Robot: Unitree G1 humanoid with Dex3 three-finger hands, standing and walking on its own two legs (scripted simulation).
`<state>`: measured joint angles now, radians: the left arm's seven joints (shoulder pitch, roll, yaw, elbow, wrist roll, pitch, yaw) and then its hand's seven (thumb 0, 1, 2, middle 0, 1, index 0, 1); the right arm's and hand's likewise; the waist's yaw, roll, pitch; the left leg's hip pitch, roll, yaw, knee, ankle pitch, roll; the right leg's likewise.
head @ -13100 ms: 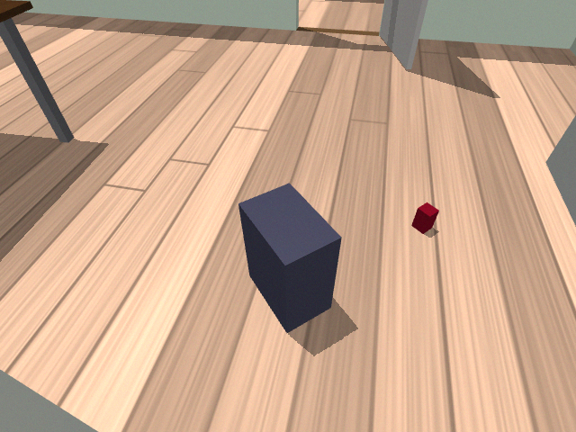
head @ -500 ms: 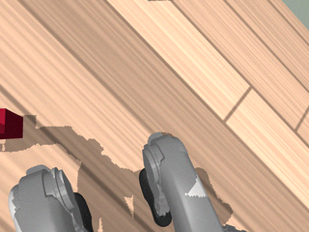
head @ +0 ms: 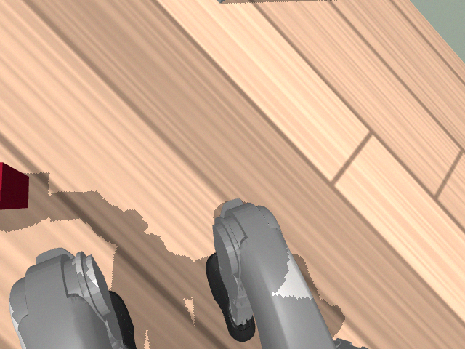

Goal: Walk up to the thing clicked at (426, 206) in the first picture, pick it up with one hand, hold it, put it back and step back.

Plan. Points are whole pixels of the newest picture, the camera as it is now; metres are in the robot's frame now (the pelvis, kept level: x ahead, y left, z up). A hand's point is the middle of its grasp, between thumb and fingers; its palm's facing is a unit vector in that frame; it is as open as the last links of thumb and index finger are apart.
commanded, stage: rise first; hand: left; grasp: from above
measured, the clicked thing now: out of the picture +0.46 +0.32 -0.27
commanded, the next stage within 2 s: approach in 0.02 s
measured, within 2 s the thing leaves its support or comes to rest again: neither
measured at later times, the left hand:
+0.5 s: hand out of the picture +0.46 +0.29 -0.18, palm faces -0.02 -0.48 -0.88, open 14.3 cm
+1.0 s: hand out of the picture +0.43 +0.34 -0.18, palm faces +0.02 -0.45 -0.89, open 14.3 cm
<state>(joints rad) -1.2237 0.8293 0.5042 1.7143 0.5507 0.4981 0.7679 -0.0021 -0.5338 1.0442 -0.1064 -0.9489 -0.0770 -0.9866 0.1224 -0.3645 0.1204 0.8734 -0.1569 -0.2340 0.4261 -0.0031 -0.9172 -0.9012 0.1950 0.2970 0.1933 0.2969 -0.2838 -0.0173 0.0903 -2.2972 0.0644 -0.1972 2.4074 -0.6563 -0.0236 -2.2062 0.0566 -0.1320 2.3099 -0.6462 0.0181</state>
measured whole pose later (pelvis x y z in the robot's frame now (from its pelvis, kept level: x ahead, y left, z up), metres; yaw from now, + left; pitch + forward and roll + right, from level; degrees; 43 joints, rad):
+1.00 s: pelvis +0.00 +0.00 +0.00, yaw -1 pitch +29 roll -10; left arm -1.27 0.88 0.43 1.73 0.48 0.52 0.76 0.00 -0.57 1.09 -0.10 -0.92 -0.06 -0.97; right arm 0.12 -0.38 0.17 0.86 -0.15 -0.22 0.45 0.00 -0.92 -0.90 0.19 0.30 0.19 0.30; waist -0.32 -0.02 0.14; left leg -2.31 0.07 -0.21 2.43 -0.66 -0.02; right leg -2.21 0.06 -0.14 2.32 -0.64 0.03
